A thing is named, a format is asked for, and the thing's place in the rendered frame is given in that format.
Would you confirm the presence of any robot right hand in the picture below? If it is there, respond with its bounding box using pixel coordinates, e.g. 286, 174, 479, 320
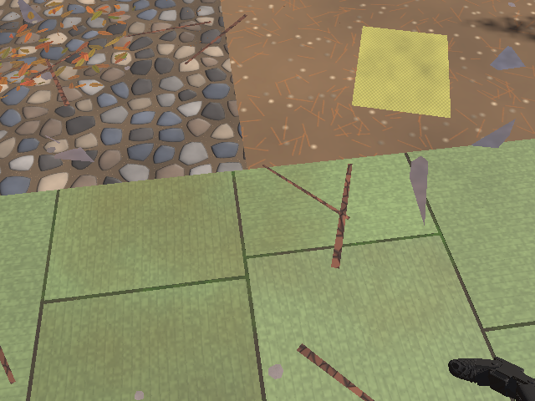
448, 357, 535, 401

